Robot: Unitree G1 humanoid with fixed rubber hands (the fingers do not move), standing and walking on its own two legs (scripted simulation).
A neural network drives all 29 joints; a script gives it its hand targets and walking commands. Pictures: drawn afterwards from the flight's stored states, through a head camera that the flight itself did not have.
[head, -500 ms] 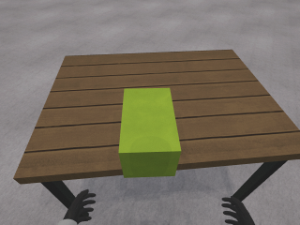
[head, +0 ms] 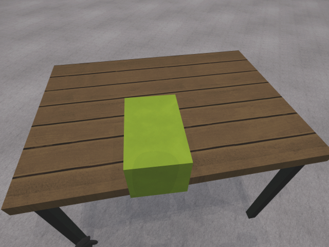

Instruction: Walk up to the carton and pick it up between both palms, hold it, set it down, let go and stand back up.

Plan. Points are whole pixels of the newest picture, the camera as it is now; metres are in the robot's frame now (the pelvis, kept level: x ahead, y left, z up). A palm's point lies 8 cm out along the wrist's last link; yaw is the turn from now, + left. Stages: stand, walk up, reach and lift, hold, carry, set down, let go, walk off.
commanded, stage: stand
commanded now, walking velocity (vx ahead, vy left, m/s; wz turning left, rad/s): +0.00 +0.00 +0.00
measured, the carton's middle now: (154, 142) +0.43 +0.05 -0.01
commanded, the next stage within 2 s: none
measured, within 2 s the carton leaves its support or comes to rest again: neither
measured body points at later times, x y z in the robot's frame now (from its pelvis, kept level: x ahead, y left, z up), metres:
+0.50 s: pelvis -0.01 +0.00 +0.00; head -0.01 +0.00 +0.45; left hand +0.10 +0.24 -0.11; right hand +0.05 -0.25 -0.13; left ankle -0.01 +0.12 -0.73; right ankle +0.00 -0.13 -0.73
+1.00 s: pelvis -0.02 +0.00 +0.00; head -0.01 +0.00 +0.45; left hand +0.06 +0.24 -0.12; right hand +0.01 -0.25 -0.14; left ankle -0.01 +0.12 -0.73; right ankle +0.00 -0.13 -0.73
